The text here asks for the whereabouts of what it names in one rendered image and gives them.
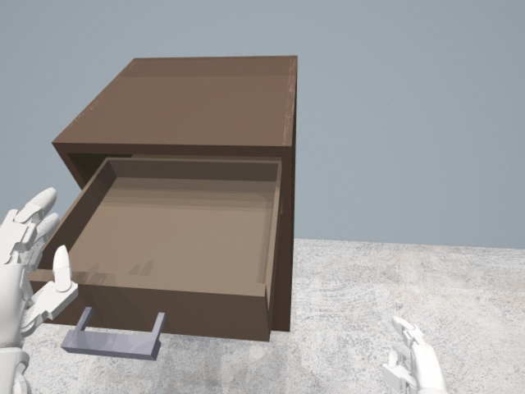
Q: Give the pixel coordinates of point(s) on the robot right hand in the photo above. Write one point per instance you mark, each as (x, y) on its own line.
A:
(422, 368)

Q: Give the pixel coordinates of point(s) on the handle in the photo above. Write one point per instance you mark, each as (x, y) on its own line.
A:
(79, 341)

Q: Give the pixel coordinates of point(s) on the robot left hand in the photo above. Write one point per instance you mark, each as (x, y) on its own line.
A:
(22, 236)

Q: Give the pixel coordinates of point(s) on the cabinet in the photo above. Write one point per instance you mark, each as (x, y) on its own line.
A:
(232, 108)

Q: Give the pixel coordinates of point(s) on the drawer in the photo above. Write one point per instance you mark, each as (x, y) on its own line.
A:
(196, 239)

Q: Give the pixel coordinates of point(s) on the left robot forearm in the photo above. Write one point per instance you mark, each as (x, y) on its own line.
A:
(13, 363)

